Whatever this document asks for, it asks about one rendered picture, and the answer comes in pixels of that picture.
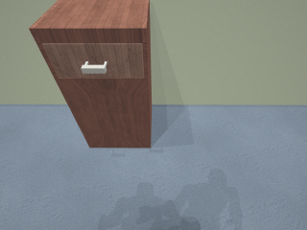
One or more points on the drawer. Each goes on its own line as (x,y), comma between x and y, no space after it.
(124,60)

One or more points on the cabinet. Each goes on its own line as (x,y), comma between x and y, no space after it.
(110,112)

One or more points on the handle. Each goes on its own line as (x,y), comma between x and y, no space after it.
(93,69)

